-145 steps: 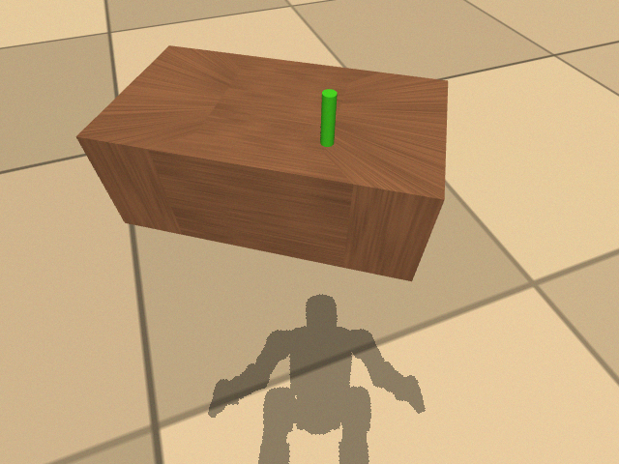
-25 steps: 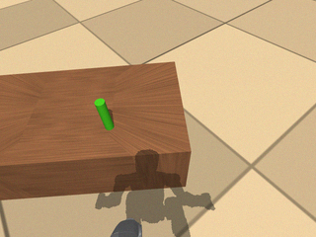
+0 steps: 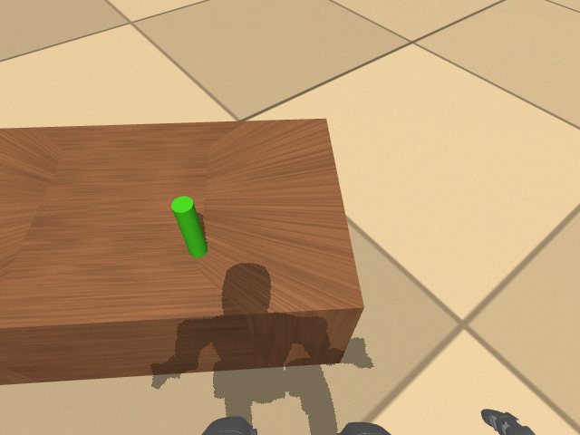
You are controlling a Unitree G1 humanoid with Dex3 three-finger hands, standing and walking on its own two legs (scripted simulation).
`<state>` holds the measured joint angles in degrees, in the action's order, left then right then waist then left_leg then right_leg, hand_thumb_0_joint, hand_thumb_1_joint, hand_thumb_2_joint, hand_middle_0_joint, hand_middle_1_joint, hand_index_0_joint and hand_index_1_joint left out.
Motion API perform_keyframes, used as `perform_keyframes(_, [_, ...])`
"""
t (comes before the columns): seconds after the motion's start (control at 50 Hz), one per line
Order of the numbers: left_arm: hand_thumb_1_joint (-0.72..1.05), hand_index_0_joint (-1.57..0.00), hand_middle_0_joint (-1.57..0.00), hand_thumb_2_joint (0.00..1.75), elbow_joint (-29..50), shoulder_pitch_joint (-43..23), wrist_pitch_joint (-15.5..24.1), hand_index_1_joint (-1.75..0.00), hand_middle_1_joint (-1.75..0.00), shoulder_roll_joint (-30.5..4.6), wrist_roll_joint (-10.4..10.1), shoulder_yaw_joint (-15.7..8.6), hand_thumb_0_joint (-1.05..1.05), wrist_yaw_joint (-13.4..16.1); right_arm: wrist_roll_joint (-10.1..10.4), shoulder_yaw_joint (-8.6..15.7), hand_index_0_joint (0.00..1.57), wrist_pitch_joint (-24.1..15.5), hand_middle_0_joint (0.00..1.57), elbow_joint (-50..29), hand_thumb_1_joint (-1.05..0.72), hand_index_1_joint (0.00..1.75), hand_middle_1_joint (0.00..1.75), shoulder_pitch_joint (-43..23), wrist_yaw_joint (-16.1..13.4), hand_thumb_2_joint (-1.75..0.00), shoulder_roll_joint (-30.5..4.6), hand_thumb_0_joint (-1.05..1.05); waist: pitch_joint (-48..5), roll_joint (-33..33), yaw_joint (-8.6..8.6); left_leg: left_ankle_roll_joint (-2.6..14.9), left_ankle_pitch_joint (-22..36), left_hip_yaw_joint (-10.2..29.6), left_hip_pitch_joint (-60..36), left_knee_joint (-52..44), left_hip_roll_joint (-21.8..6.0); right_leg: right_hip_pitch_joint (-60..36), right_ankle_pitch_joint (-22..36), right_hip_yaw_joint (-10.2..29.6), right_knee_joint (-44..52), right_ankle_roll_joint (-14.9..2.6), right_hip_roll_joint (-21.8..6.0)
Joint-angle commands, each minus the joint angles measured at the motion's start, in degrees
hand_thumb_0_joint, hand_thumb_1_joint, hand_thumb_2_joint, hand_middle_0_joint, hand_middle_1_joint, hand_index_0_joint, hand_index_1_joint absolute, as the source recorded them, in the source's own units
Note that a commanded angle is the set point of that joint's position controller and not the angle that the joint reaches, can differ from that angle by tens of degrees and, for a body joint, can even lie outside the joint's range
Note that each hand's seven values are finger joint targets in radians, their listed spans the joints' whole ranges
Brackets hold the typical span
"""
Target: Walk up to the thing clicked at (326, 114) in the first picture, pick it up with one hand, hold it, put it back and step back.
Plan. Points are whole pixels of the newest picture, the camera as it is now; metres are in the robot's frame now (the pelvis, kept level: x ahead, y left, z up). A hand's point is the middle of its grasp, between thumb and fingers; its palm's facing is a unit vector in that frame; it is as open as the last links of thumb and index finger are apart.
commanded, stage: walk up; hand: left
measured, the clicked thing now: (191, 229) +0.56 +0.24 -0.21
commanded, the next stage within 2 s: stand in 1.22 s
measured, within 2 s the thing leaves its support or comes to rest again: neither
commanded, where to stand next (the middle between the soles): +0.08 +0.01 m, yaw +2 degrees
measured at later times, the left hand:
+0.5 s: hand out of the picture +0.13 +0.24 -0.12, palm faces -0.02 -0.94 -0.33, open 7.4 cm
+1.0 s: hand out of the picture +0.10 +0.25 -0.13, palm faces +0.01 -0.94 -0.33, open 7.4 cm
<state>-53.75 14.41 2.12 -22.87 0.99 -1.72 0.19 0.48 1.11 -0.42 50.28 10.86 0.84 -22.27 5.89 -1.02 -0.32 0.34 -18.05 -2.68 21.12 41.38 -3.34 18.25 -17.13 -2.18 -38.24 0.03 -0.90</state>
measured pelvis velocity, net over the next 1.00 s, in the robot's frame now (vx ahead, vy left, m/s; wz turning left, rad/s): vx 0.03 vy -0.01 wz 0.02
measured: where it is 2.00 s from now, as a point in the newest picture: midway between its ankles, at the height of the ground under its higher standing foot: outside the picture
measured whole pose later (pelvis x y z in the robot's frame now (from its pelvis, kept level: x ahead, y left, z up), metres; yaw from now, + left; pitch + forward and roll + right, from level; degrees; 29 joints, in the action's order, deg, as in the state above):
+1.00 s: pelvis +0.03 -0.01 +0.03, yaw +1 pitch -2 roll +0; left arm -66.9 4.5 0.6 -19.8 0.5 -0.8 -0.9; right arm -0.4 0.1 -0.8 66.9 4.6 0.8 -19.5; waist 3.0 -0.4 0.1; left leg -0.6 -8.1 -1.6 9.1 18.8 -1.6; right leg 6.5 -9.3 -3.5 -17.6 0.6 -1.4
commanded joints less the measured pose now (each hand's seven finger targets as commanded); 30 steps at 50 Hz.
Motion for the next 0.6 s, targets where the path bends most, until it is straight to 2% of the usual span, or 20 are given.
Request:
perform_keyframes(0.0, [0.9,-0.2,-0.2,0.9,3.36,-6.24,1.1,-0.3,-0.3,-13.16,-0.49,-2.24,0.0,0.44,0.32,2.72,0.2,-1.04,0.2,-0.35,-0.9,0.3,0.3,0.42,-0.88,-0.9,-11.02,0.0,-5.36,3.96,2.6,1.85,-1.69,5.1,-10.27,-8.54,-1.46,7.14,4.41,13.82,12.73,-7.55,-11.92])
perform_keyframes(0.02, [0.9,-0.2,-0.2,0.9,2.57,-6.68,0.95,-0.3,-0.3,-12.22,-0.7,-1.89,0.0,0.46,0.31,2.76,0.2,-1.34,0.2,0.56,-0.9,0.3,0.3,-0.64,-0.72,-0.9,-11.99,0.0,-5.23,3.04,1.84,2.55,2.42,7.96,-8.94,-11.78,-3.71,4.97,4.71,9.77,10.57,-4.73,-8.27])
perform_keyframes(0.04, [0.9,-0.2,-0.2,0.9,1.43,-5.67,0.75,-0.3,-0.3,-11.29,-0.81,-1.62,0.0,0.32,0.18,2.69,0.2,-1.62,0.2,0.99,-0.9,0.3,0.3,-2.77,-0.5,-0.9,-12.84,0.0,-5.22,2.68,0.57,3.6,1.82,10.48,-6.49,-14.25,-5.47,2.15,3.34,7.02,9.66,-3.23,-5.38])
perform_keyframes(0.06, [0.9,-0.2,-0.2,0.9,0.29,-4.8,0.65,-0.3,-0.3,-11.08,-0.77,-1.68,0.0,0.25,0.29,2.23,0.2,-1.82,0.2,1.81,-0.9,0.3,0.3,-3.71,-0.33,-0.9,-12.54,0.0,-6.38,3.47,-0.39,4.17,3.79,11.41,-4.65,-15.13,-6.66,-2.46,3.06,6.24,10.06,-2.82,-4.49])
perform_keyframes(0.08, [0.9,-0.2,-0.2,0.9,-0.56,-4.64,0.76,-0.3,-0.3,-11.07,-0.77,-1.64,0.0,0.25,0.25,1.75,0.2,-1.87,0.2,2.55,-0.9,0.3,0.3,-4.2,-0.23,-0.9,-12.16,0.0,-6.8,3.83,-0.77,3.83,5.72,10.73,-3.83,-15.53,-6.39,-5.17,4.36,6.83,11.12,-2.94,-4.91])
perform_keyframes(0.12, [0.9,-0.2,-0.2,0.9,-1.49,-6.84,0.72,-0.3,-0.3,-11.09,-1.06,-1.5,0.0,0.16,0.08,1.3,0.2,-2.0,0.2,4.38,-0.9,0.3,0.3,-4.9,-0.35,-0.9,-11.29,0.0,-7.44,2.45,-0.22,2.43,8.52,8.23,-6.63,-16.07,-4.35,-5.55,8.49,7.74,11.75,-3.22,-6.32])
perform_keyframes(0.16, [0.9,-0.2,-0.2,0.9,-2.59,-7.96,0.59,-0.3,-0.3,-10.59,-1.41,-1.32,0.0,0.22,0.11,1.18,0.2,-2.14,0.2,6.14,-0.9,0.3,0.3,-5.61,-0.49,-0.9,-11.38,0.0,-8.58,0.3,-0.3,2.1,11.94,8.23,-8.21,-17.73,-4.82,-7.86,11.54,6.6,12.23,-2.94,-6.19])
perform_keyframes(0.24, [0.9,-0.2,-0.2,0.9,-4.51,-10.12,0.42,-0.3,-0.3,-10.18,-1.34,-1.03,0.0,0.19,0.09,1.01,0.2,-1.98,0.2,8.4,-0.9,0.3,0.3,-7.26,-0.6,-0.9,-10.7,0.0,-9.64,1.28,-0.25,1.79,14.81,6.91,-11.28,-18.84,-4.48,-9.29,13.21,6.51,15.53,-2.41,-6.88])
perform_keyframes(0.4, [0.9,-0.2,-0.2,0.9,-7.28,-14.45,0.13,-0.3,-0.3,-9.58,-0.93,-0.96,0.0,0.04,-0.3,0.77,0.2,-1.43,0.2,11.64,-0.9,0.3,0.3,-8.94,-0.48,-0.9,-9.94,0.0,-8.34,1.8,0.36,0.93,12.59,6.44,-12.68,-22.95,-4.31,-10.97,11.19,6.14,21.5,-1.37,-7.22])
perform_keyframes(0.58, [0.9,-0.2,-0.2,0.9,-8.81,-14.92,0.0,-0.3,-0.3,-9.23,-0.64,-1.2,0.0,-0.23,-0.7,1.04,0.2,-1.48,0.2,12.96,-0.9,0.3,0.3,-9.37,-0.59,-0.9,-10.23,0.0,-8.67,0.49,0.6,0.62,10.78,6.44,-13.55,-24.93,-4.42,-11.58,9.37,5.78,23.55,-1.29,-7.16])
